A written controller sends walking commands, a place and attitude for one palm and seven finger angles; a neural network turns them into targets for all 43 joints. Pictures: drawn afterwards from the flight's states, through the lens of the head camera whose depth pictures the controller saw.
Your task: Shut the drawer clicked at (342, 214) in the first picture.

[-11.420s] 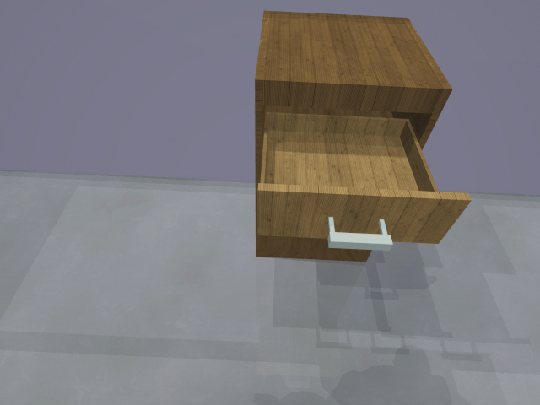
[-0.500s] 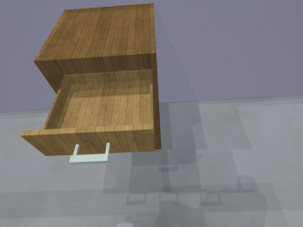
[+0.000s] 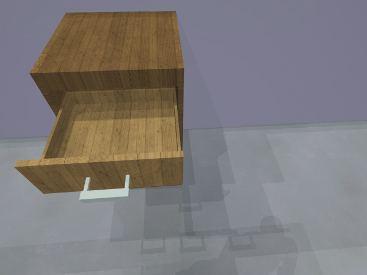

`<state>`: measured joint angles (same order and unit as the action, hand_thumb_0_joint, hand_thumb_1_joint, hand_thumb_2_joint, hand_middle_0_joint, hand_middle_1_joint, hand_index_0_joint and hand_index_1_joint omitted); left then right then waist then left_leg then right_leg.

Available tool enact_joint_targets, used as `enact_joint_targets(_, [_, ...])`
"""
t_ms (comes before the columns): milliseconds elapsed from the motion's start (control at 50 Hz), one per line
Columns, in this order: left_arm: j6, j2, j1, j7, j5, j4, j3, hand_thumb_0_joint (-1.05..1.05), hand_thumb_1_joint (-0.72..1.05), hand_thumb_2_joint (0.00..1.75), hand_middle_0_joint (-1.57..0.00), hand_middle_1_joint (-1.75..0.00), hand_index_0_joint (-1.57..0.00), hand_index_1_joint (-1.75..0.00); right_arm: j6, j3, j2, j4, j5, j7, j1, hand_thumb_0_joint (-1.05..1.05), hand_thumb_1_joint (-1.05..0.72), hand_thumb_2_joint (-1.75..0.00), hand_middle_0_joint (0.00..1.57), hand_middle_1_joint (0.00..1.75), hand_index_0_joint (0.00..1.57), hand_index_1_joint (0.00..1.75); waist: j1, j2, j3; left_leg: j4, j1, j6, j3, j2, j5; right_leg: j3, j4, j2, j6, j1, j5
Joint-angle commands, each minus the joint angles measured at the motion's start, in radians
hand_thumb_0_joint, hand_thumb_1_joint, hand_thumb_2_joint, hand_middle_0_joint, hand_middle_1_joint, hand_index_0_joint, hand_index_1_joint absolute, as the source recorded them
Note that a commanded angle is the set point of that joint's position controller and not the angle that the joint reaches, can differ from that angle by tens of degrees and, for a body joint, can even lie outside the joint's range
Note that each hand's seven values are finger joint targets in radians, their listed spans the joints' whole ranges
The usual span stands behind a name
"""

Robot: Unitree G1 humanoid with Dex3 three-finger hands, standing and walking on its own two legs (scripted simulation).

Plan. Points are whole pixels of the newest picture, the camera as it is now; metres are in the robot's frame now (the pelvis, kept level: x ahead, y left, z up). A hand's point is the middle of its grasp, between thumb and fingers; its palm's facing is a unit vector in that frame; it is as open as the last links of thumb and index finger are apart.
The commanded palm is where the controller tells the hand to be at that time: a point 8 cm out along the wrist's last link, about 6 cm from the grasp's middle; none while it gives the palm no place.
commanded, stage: look again from close up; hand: left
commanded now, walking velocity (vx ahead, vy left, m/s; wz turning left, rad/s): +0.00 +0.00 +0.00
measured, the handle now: (106, 187) +0.35 +0.23 -0.10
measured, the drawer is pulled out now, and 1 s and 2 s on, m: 0.30 0.30 0.30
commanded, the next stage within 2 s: shuffle to correct the standing spot in 0.52 s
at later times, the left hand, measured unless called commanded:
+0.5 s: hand out of the picture +0.02 +0.15 -0.17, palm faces +0.04 -0.97 -0.24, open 7.2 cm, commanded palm none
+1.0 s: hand out of the picture -0.02 +0.18 -0.19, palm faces +0.10 -0.98 -0.18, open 7.4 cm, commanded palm none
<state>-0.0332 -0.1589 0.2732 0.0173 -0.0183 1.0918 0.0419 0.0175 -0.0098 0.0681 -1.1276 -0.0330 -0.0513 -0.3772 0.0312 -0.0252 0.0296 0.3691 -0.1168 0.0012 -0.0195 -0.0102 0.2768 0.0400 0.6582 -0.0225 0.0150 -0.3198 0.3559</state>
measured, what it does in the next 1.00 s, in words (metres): steps on the spot: right foot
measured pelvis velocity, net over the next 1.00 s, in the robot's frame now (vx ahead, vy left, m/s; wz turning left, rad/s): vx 0.03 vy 0.01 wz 0.07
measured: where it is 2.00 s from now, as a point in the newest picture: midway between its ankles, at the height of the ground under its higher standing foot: outside the picture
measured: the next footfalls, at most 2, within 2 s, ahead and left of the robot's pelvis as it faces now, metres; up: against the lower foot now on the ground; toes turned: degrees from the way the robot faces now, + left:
right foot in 0.04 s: +0.03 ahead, -0.10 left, +0.00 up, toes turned -3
right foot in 1.36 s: +0.22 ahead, -0.11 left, +0.00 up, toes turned +0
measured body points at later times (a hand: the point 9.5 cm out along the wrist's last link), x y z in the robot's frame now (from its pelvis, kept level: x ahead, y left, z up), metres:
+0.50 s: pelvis +0.01 -0.03 +0.00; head +0.01 -0.06 +0.45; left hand +0.02 +0.20 -0.15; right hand +0.03 -0.26 -0.17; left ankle -0.04 +0.10 -0.74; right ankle -0.01 -0.10 -0.74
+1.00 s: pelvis +0.03 +0.01 -0.01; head +0.03 +0.02 +0.44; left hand -0.02 +0.23 -0.17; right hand -0.01 -0.22 -0.16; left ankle +0.01 +0.10 -0.74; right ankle -0.01 -0.09 -0.71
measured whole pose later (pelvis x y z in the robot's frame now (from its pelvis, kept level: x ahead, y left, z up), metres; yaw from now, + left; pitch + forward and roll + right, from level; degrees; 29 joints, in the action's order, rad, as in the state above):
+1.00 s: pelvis +0.03 +0.01 -0.01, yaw +4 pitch -1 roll +0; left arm -0.02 -0.16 0.37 0.02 -0.03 1.09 0.03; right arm 0.03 -0.01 0.14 -1.11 -0.03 -0.02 -0.41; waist 0.01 -0.03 0.01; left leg 0.54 -0.22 -0.05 -0.10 -0.01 0.31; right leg 0.09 0.80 -0.02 -0.05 -0.28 0.51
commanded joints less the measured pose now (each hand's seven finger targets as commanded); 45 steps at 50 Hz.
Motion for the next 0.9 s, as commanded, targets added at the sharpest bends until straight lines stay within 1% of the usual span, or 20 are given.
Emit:
enact_joint_targets(0, [0.06,-0.082,0.155,0.045,-0.006,0.039,-0.002,0.0,0.9,0.9,-0.2,-0.3,-0.2,-0.3,0.027,-0.036,0.211,0.064,0.038,0.01,0.083,0.0,-0.9,-0.9,0.2,0.3,0.2,0.3,-0.093,0.065,0.001,0.24,-0.138,-0.026,0.021,0.162,-0.359,-0.083,-0.281,-0.08,-0.031,0.161,-0.438])
enact_joint_targets(20, [0.073,-0.113,0.162,0.04,0.001,0.008,-0.003,0.0,0.9,0.9,-0.2,-0.3,-0.2,-0.3,0.018,-0.016,0.111,0.108,0.021,0.018,0.061,0.0,-0.9,-0.9,0.2,0.3,0.2,0.3,-0.052,-0.055,-0.01,0.271,-0.216,-0.007,0.006,0.06,0.053,-0.218,-0.306,-0.176,-0.077,0.154,-0.437])
enact_joint_targets(40, [0.076,-0.113,0.11,0.035,-0.001,-0.014,-0.008,0.0,0.9,0.9,-0.2,-0.3,-0.2,-0.3,0.014,-0.011,0.084,0.105,0.019,0.017,0.004,0.0,-0.9,-0.9,0.2,0.3,0.2,0.3,-0.014,-0.029,-0.041,0.255,-0.185,-0.007,0.002,0.051,0.155,-0.205,-0.295,-0.214,-0.126,0.144,-0.381])
enact_joint_targets(60, [0.087,-0.107,0.088,0.033,-0.002,-0.013,-0.01,0.0,0.9,0.9,-0.2,-0.3,-0.2,-0.3,0.006,-0.002,0.062,0.078,0.017,0.024,-0.031,0.0,-0.9,-0.9,0.2,0.3,0.2,0.3,-0.005,-0.084,-0.119,0.253,-0.156,-0.003,-0.032,0.04,0.145,-0.179,-0.281,-0.186,-0.146,0.216,-0.492])
enact_joint_targets(80, [0.095,-0.096,0.091,0.037,-0.002,-0.015,-0.006,0.0,0.9,0.9,-0.2,-0.3,-0.2,-0.3,0.008,0.0,0.08,0.069,0.018,0.027,-0.051,0.0,-0.9,-0.9,0.2,0.3,0.2,0.3,0.001,-0.198,-0.15,0.267,-0.178,-0.006,-0.018,0.047,0.13,-0.178,-0.249,-0.174,-0.149,0.276,-0.637])
enact_joint_targets(120, [0.095,-0.081,0.074,0.043,0.004,-0.027,-0.012,0.0,0.9,0.9,-0.2,-0.3,-0.2,-0.3,0.01,0.003,0.096,0.071,0.024,0.022,-0.048,0.0,-0.9,-0.9,0.2,0.3,0.2,0.3,0.0,-0.18,-0.149,0.231,-0.169,-0.006,-0.015,0.056,0.111,-0.153,-0.207,-0.177,-0.155,0.315,-0.815])
enact_joint_targets(140, [0.092,-0.08,0.059,0.043,0.005,-0.031,-0.015,0.0,0.9,0.9,-0.2,-0.3,-0.2,-0.3,0.012,0.005,0.097,0.06,0.025,0.021,-0.054,0.0,-0.9,-0.9,0.2,0.3,0.2,0.3,0.008,-0.115,-0.132,0.154,-0.125,-0.005,-0.013,0.059,0.051,-0.133,-0.18,-0.17,-0.147,0.289,-0.817])
enact_joint_targets(160, [0.089,-0.077,0.045,0.042,0.009,-0.034,-0.019,0.0,0.9,0.9,-0.2,-0.3,-0.2,-0.3,0.014,0.01,0.088,0.049,0.022,0.022,-0.053,0.0,-0.9,-0.9,0.2,0.3,0.2,0.3,0.008,0.002,-0.099,0.084,-0.077,-0.002,-0.012,0.063,-0.078,-0.115,-0.158,-0.146,-0.131,0.249,-0.757])
enact_joint_targets(180, [0.084,-0.068,0.049,0.039,0.013,-0.033,-0.025,0.0,0.9,0.9,-0.2,-0.3,-0.2,-0.3,0.017,0.01,0.11,0.041,0.019,0.02,-0.048,0.0,-0.9,-0.9,0.2,0.3,0.2,0.3,0.003,0.072,-0.049,0.087,-0.06,-0.014,0.026,0.103,-0.246,-0.095,-0.152,-0.11,-0.103,0.186,-0.651])
enact_joint_targets(220, [0.077,-0.071,0.06,0.036,0.012,-0.028,-0.027,0.0,0.9,0.9,-0.2,-0.3,-0.2,-0.3,0.012,0.012,0.123,0.039,0.018,0.013,-0.021,0.0,-0.9,-0.9,0.2,0.3,0.2,0.3,-0.013,0.149,0.011,0.101,-0.072,-0.02,0.036,0.128,-0.345,-0.094,-0.185,-0.087,-0.088,0.154,-0.518])
enact_joint_targets(260, [0.08,-0.079,0.073,0.032,0.011,-0.015,-0.028,0.0,0.9,0.9,-0.2,-0.3,-0.2,-0.3,0.006,0.015,0.116,0.044,0.021,0.011,-0.007,0.0,-0.9,-0.9,0.2,0.3,0.2,0.3,-0.014,0.087,0.056,0.089,-0.078,-0.014,0.029,0.119,-0.274,-0.106,-0.225,-0.094,-0.085,0.138,-0.555])
enact_joint_targets(320, [0.079,-0.092,0.07,0.031,0.01,-0.019,-0.028,0.0,0.9,0.9,-0.2,-0.3,-0.2,-0.3,0.0,0.014,0.133,0.044,0.024,0.012,-0.012,0.0,-0.9,-0.9,0.2,0.3,0.2,0.3,-0.003,-0.049,0.045,0.067,-0.074,-0.008,0.021,0.102,-0.135,-0.116,-0.267,-0.11,-0.081,0.16,-0.536])
enact_joint_targets(460, [0.075,-0.1,0.063,0.025,0.011,-0.032,-0.029,0.0,0.9,0.9,-0.2,-0.3,-0.2,-0.3,0.002,0.018,0.152,0.034,0.021,0.018,0.013,0.0,-0.9,-0.9,0.2,0.3,0.2,0.3,-0.015,0.018,0.037,0.006,-0.039,-0.011,0.027,0.102,-0.131,-0.116,-0.313,-0.094,-0.071,0.155,-0.362])
enact_joint_targets(600, [0.074,-0.101,0.083,0.023,0.011,-0.023,-0.032,0.0,0.9,0.9,-0.2,-0.3,-0.2,-0.3,0.0,0.023,0.156,0.019,0.021,0.02,0.008,0.0,-0.9,-0.9,0.2,0.3,0.2,0.3,-0.021,0.017,0.053,-0.003,-0.057,-0.009,0.029,0.095,-0.09,-0.13,-0.353,-0.098,-0.068,0.149,-0.264])
enact_joint_targets(660, [0.067,-0.121,0.1,0.02,0.004,-0.026,-0.02,0.0,0.9,0.9,-0.2,-0.3,-0.2,-0.3,-0.009,0.021,0.156,0.013,0.017,0.025,-0.011,0.0,-0.9,-0.9,0.2,0.3,0.2,0.3,-0.034,-0.01,0.068,0.043,-0.123,-0.017,0.008,0.061,0.071,-0.161,-0.39,-0.116,-0.093,0.156,0.041])
enact_joint_targets(700, [0.062,-0.146,0.127,0.019,0.001,-0.035,-0.003,0.0,0.9,0.9,-0.2,-0.3,-0.2,-0.3,-0.013,0.016,0.156,0.025,0.012,0.03,-0.007,0.0,-0.9,-0.9,0.2,0.3,0.2,0.3,-0.047,-0.063,0.088,0.151,-0.205,-0.016,-0.019,0.033,0.124,-0.241,-0.453,-0.176,-0.127,0.153,0.222])
enact_joint_targets(760, [0.062,-0.162,0.154,0.022,-0.007,-0.051,0.021,0.0,0.9,0.9,-0.2,-0.3,-0.2,-0.3,-0.015,0.005,0.157,0.052,0.011,0.034,0.017,0.0,-0.9,-0.9,0.2,0.3,0.2,0.3,-0.061,-0.102,0.12,0.321,-0.309,-0.023,-0.008,0.055,0.19,-0.333,-0.516,-0.276,-0.204,0.141,0.289])
enact_joint_targets(820, [0.069,-0.153,0.115,0.021,-0.01,-0.068,0.028,0.0,0.9,0.9,-0.2,-0.3,-0.2,-0.3,-0.004,0.0,0.136,0.056,0.013,0.044,-0.011,0.0,-0.9,-0.9,0.2,0.3,0.2,0.3,-0.034,-0.058,0.101,0.297,-0.268,-0.029,-0.016,0.069,0.158,-0.237,-0.459,-0.27,-0.217,0.114,0.153])
enact_joint_targets(860, [0.066,-0.141,0.075,0.017,-0.004,-0.075,0.023,0.0,0.9,0.9,-0.2,-0.3,-0.2,-0.3,0.007,0.005,0.099,0.021,0.012,0.045,-0.097,0.0,-0.9,-0.9,0.2,0.3,0.2,0.3,0.0,-0.009,0.075,0.11,-0.068,-0.028,-0.071,0.034,0.051,-0.114,-0.358,-0.2,-0.175,0.001,0.15])
enact_joint_targets(880, [0.062,-0.113,0.063,0.014,-0.002,-0.073,0.013,0.0,0.9,0.9,-0.2,-0.3,-0.2,-0.3,0.014,0.008,0.104,0.0,0.011,0.041,-0.144,0.0,-0.9,-0.9,0.2,0.3,0.2,0.3,0.016,0.043,0.083,0.041,-0.003,-0.033,-0.051,0.025,0.041,-0.055,-0.264,-0.136,-0.144,-0.053,0.157])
